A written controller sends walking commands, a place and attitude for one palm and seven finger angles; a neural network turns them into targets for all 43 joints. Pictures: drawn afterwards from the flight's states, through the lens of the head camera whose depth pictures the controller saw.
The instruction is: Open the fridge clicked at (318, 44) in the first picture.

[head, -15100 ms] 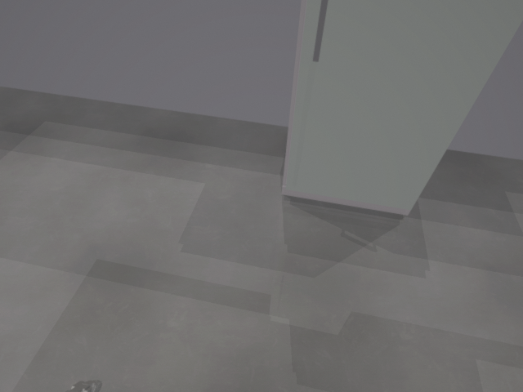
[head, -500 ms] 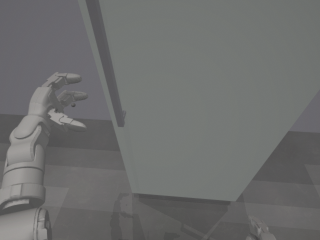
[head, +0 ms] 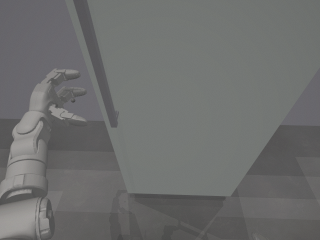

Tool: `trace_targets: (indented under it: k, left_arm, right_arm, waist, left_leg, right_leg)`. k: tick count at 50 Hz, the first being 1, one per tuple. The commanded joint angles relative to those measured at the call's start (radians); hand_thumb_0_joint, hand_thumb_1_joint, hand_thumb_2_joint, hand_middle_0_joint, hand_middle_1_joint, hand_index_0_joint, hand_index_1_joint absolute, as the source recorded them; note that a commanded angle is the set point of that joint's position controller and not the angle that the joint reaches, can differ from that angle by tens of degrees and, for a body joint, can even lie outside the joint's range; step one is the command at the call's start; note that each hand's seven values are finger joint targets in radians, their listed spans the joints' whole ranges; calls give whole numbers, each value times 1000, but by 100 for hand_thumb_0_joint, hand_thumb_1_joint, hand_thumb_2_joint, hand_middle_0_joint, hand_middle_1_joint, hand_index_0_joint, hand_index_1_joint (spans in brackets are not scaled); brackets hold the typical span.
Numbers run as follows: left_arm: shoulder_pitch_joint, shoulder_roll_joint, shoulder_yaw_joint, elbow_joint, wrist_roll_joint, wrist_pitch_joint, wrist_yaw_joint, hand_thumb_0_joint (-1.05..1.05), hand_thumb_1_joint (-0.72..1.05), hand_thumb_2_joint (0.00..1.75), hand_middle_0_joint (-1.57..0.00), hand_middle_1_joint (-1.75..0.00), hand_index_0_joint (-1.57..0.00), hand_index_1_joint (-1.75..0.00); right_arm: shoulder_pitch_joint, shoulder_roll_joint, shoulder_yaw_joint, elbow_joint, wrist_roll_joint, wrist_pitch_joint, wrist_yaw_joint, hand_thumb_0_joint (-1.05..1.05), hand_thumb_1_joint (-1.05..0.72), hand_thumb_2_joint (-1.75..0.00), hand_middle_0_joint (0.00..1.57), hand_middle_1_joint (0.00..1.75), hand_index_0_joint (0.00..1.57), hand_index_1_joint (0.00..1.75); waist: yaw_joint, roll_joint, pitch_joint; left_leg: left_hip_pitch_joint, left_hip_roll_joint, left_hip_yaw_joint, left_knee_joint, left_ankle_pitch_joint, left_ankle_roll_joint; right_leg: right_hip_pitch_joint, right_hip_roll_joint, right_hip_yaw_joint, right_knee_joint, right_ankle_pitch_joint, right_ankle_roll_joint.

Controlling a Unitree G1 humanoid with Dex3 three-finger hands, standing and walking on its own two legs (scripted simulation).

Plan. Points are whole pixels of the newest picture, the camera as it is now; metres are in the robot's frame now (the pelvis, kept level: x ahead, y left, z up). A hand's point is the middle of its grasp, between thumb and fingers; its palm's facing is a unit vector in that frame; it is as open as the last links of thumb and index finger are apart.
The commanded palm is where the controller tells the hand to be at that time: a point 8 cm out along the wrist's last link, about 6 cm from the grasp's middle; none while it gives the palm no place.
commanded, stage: move the hooked fingers beside the handle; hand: left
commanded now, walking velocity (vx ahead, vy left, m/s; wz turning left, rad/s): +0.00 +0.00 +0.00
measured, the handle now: (98, 54) +0.47 +0.16 +0.24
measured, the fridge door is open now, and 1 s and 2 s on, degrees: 0 0 0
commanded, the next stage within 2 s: feel for the door with the fingertips in 0.56 s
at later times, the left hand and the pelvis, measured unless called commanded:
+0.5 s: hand (75, 99) +0.40 +0.22 +0.17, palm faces +0.01 -1.00 -0.01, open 14.0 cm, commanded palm +0.38 +0.27 +0.16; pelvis +0.00 +0.00 +0.00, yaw +1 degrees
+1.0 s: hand (85, 101) +0.40 +0.19 +0.16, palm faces -0.01 -1.00 +0.01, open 14.0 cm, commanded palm +0.37 +0.24 +0.16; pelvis +0.00 +0.00 +0.00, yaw +1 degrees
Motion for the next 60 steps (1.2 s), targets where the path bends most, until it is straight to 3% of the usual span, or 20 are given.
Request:
trace_targets:
  k: [1, 4, 5, 6, 8, 12, 17, 23, 25, 26, 31, 35, 38, 40, 44, 45, 48, 51, 56, 60]
  left_arm:
    - [-427, 259, 43, -313, -13, -68, 13, 0, -50, 30, -30, -120, -30, -120]
    - [-488, 216, 10, -331, -24, -77, 19, 0, -50, 30, -30, -120, -30, -120]
    - [-469, 228, 17, -309, -23, -74, 22, 0, -50, 30, -30, -120, -30, -120]
    - [-495, 189, -18, -300, -25, -69, 21, 0, -50, 30, -30, -120, -30, -120]
    - [-518, 194, -19, -249, -17, -56, 29, 0, -50, 30, -30, -120, -30, -120]
    - [-510, 227, 3, -177, -3, -47, 39, 0, -50, 30, -30, -120, -30, -120]
    - [-523, 253, 23, -201, -3, -84, 34, 0, -50, 30, -30, -120, -30, -120]
    - [-459, 227, 13, -205, -11, -72, 15, 0, -50, 30, -30, -120, -30, -120]
    - [-454, 265, 43, -171, -12, -62, 18, 0, -50, 30, -30, -120, -30, -120]
    - [-464, 268, 45, -196, -11, -63, 17, 0, -50, 30, -30, -120, -30, -120]
    - [-461, 225, 15, -312, -21, -78, 12, 0, -50, 30, -30, -120, -30, -120]
    - [-428, 204, 5, -271, -32, -47, 5, 0, -50, 30, -30, -120, -30, -120]
    - [-436, 166, -26, -312, -27, -30, 18, 0, -50, 30, -30, -120, -30, -120]
    - [-423, 182, -12, -309, -25, -28, 34, 0, -50, 30, -30, -120, -30, -120]
    - [-465, 145, -35, -293, -21, -17, 60, 0, -50, 30, -30, -120, -30, -120]
    - [-473, 172, -22, -291, -14, -20, 71, 0, -50, 30, -30, -120, -30, -120]
    - [-541, 126, -58, -312, -2, -30, 92, 0, -50, 30, -30, -120, -30, -120]
    - [-490, 98, -64, -334, -1, -44, 107, 0, -50, 30, -30, -120, -30, -120]
    - [-474, 176, -3, -229, 14, -25, 122, 0, -50, 30, -30, -120, -30, -120]
    - [-513, 152, -31, -260, 15, -40, 116, 0, -50, 30, -30, -120, -30, -120]
  right_arm:
    - [-77, -128, -50, -157, -4, -56, -15, 0, -90, -90, 20, 30, 20, 30]
    - [-72, -124, -47, -141, -6, -67, -22, 0, -90, -90, 20, 30, 20, 30]
    - [-69, -128, -48, -133, -6, -65, -24, 0, -90, -90, 20, 30, 20, 30]
    - [-75, -126, -45, -127, -4, -67, -25, 0, -90, -90, 20, 30, 20, 30]
    - [-76, -126, -43, -115, -3, -69, -28, 0, -90, -90, 20, 30, 20, 30]
    - [-73, -131, -39, -117, -5, -57, -24, 0, -90, -90, 20, 30, 20, 30]
    - [-75, -126, -39, -132, -7, -52, -19, 0, -90, -90, 20, 30, 20, 30]
    - [-80, -124, -40, -147, -3, -47, -15, 0, -90, -90, 20, 30, 20, 30]
    - [-70, -133, -42, -139, -3, -40, -19, 0, -90, -90, 20, 30, 20, 30]
    - [-78, -132, -43, -146, -2, -39, -19, 0, -90, -90, 20, 30, 20, 30]
    - [-83, -122, -46, -152, -6, -49, -17, 0, -90, -90, 20, 30, 20, 30]
    - [-83, -126, -47, -143, -1, -48, -18, 0, -90, -90, 20, 30, 20, 30]
    - [-98, -119, -43, -150, -1, -51, -15, 0, -90, -90, 20, 30, 20, 30]
    - [-96, -123, -45, -145, -3, -48, -14, 0, -90, -90, 20, 30, 20, 30]
    - [-109, -115, -39, -142, -3, -47, -16, 0, -90, -90, 20, 30, 20, 30]
    - [-105, -121, -40, -138, -4, -43, -17, 0, -90, -90, 20, 30, 20, 30]
    - [-110, -108, -36, -137, -7, -46, -16, 0, -90, -90, 20, 30, 20, 30]
    - [-111, -104, -39, -142, -12, -48, -9, 0, -90, -90, 20, 30, 20, 30]
    - [-108, -113, -36, -132, -11, -27, -12, 0, -90, -90, 20, 30, 20, 30]
    - [-101, -110, -39, -141, -11, -25, -12, 0, -90, -90, 20, 30, 20, 30]
  waist:
    - [23, 53, -268]
    - [3, 39, -271]
    - [3, -1, -256]
    - [-7, 20, -248]
    - [-9, 32, -215]
    - [0, -13, -229]
    - [9, 18, -287]
    - [16, 10, -273]
    - [14, -41, -237]
    - [17, -14, -251]
    - [16, 44, -318]
    - [14, -5, -262]
    - [16, 49, -255]
    - [17, -18, -246]
    - [8, -16, -223]
    - [10, -35, -227]
    - [6, 36, -253]
    - [18, 10, -313]
    - [21, -49, -233]
    - [16, -7, -281]
  left_leg:
    - [157, -6, -42, -51, 278, 29]
    - [189, -2, -56, -53, 268, 26]
    - [182, 2, -53, -52, 263, 30]
    - [184, -2, -53, -58, 246, 28]
    - [162, -5, -57, -62, 199, 25]
    - [130, -9, -52, -59, 204, 28]
    - [154, -10, -46, -43, 263, 28]
    - [143, -10, -39, -43, 279, 28]
    - [116, -7, -41, -47, 255, 31]
    - [118, -10, -38, -49, 251, 31]
    - [190, -9, -41, -36, 329, 31]
    - [163, -9, -37, -43, 293, 33]
    - [165, -12, -43, -52, 272, 27]
    - [158, -7, -48, -51, 270, 28]
    - [146, -10, -49, -58, 220, 29]
    - [142, -9, -48, -55, 216, 31]
    - [175, -12, -54, -54, 234, 25]
    - [204, -9, -52, -45, 301, 24]
    - [122, -10, -42, -60, 240, 28]
    - [156, -9, -36, -50, 272, 29]
  right_leg:
    - [75, 7, -5, -51, 299, -24]
    - [48, 14, -12, -59, 276, -24]
    - [48, 14, -13, -65, 267, -23]
    - [35, 13, -12, -66, 258, -22]
    - [11, 11, -13, -73, 214, -23]
    - [36, 5, -9, -68, 233, -22]
    - [69, 6, -1, -51, 302, -23]
    - [78, 7, -4, -47, 333, -22]
    - [74, 7, -7, -56, 308, -20]
    - [78, 6, -2, -55, 309, -20]
    - [97, 9, -2, -48, 367, -23]
    - [78, 11, -8, -58, 339, -21]
    - [61, 10, -11, -59, 306, -25]
    - [65, 12, -16, -63, 294, -23]
    - [41, 12, -12, -70, 250, -20]
    - [48, 11, -11, -73, 242, -20]
    - [37, 11, -10, -65, 250, -25]
    - [72, 12, -12, -51, 311, -24]
    - [79, 10, -7, -63, 283, -19]
    - [87, 11, -4, -61, 310, -20]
